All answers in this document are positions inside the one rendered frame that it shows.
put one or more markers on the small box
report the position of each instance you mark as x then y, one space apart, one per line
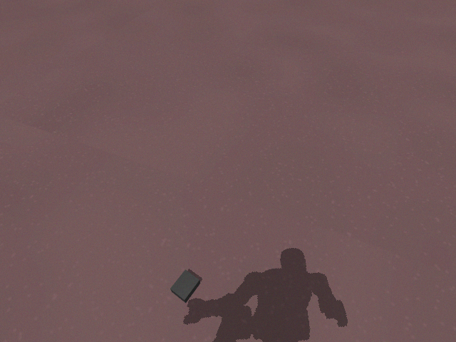
185 286

